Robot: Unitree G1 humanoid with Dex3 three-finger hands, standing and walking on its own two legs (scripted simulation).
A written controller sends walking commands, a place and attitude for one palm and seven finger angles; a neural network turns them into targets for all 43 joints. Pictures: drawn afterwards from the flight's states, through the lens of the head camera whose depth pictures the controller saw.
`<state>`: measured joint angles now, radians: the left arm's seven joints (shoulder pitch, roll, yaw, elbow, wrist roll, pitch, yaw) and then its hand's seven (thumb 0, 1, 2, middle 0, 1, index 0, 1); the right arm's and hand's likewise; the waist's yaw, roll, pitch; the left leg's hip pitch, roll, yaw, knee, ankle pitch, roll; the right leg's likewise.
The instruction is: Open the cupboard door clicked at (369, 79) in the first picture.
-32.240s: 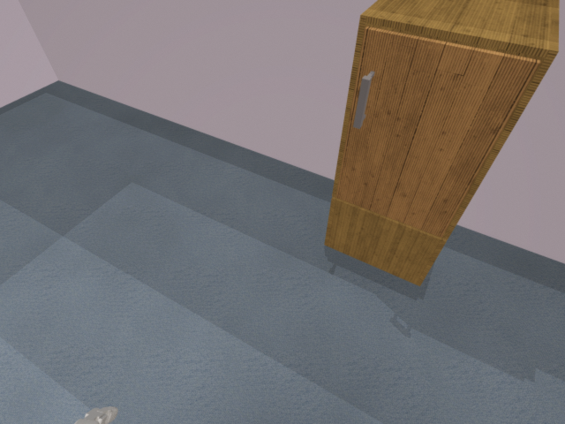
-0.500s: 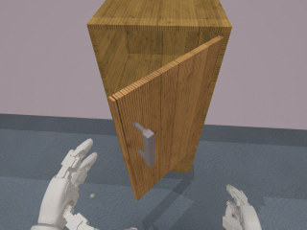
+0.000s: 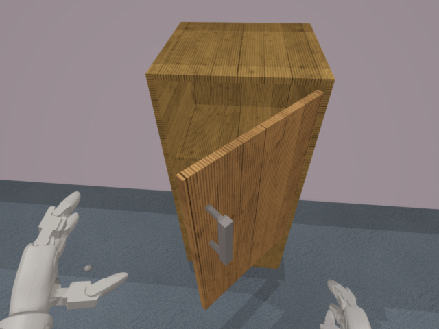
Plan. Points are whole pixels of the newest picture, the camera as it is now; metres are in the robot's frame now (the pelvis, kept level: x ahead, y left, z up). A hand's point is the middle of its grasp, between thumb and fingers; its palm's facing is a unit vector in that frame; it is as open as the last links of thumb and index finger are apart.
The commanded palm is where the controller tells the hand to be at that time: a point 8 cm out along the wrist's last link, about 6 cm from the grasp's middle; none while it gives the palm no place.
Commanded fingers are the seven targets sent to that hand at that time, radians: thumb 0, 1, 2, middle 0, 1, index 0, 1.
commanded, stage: draw the hand back to the body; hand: left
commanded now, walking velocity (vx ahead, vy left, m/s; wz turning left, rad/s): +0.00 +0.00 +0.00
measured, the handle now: (218, 235) +0.30 +0.04 +0.01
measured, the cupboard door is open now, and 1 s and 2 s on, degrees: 48 48 48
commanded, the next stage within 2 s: step back with the hand held close in 0.72 s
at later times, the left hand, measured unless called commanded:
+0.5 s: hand (47, 222) +0.20 +0.25 +0.18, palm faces +0.46 -0.79 -0.40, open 7.8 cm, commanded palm +0.15 +0.29 +0.19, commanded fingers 0.00 0.90 0.90 -0.20 -0.30 -0.20 -0.30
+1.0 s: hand (54, 224) +0.20 +0.24 +0.19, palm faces +0.41 -0.78 -0.47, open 7.4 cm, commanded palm +0.14 +0.27 +0.20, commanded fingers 0.00 0.90 0.90 -0.20 -0.30 -0.20 -0.30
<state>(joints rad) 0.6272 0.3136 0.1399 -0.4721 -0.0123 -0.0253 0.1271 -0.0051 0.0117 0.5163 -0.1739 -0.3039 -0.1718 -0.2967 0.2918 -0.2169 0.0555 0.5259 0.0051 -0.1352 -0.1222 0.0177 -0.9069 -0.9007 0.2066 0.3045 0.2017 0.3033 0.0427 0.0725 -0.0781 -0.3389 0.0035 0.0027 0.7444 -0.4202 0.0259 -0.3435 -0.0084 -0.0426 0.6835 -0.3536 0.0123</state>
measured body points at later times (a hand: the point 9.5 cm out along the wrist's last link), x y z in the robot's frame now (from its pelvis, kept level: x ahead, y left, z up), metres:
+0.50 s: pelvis +0.01 -0.01 +0.02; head -0.01 -0.03 +0.47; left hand +0.17 +0.29 +0.21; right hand +0.19 -0.23 -0.06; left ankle -0.02 +0.10 -0.72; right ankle +0.00 -0.13 -0.72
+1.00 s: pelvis -0.01 -0.02 +0.03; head -0.02 -0.04 +0.48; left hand +0.17 +0.28 +0.21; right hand +0.17 -0.25 -0.06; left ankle -0.02 +0.10 -0.72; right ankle +0.00 -0.13 -0.72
